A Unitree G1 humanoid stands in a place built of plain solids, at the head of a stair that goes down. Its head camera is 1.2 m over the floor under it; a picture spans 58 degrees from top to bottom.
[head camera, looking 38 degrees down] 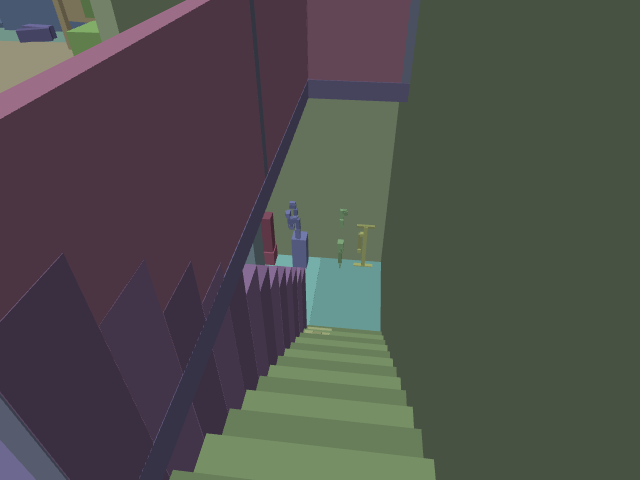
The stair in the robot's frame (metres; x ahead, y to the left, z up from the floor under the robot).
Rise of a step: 0.20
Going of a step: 0.23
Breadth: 0.86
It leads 7 degrees to the right of straight ahead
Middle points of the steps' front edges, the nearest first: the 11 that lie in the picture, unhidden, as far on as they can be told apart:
0.80 0.01 -0.41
1.03 -0.02 -0.61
1.26 -0.04 -0.81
1.48 -0.07 -1.02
1.71 -0.09 -1.22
1.93 -0.12 -1.42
2.16 -0.15 -1.63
2.39 -0.17 -1.83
2.61 -0.20 -2.04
2.84 -0.23 -2.24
3.06 -0.25 -2.44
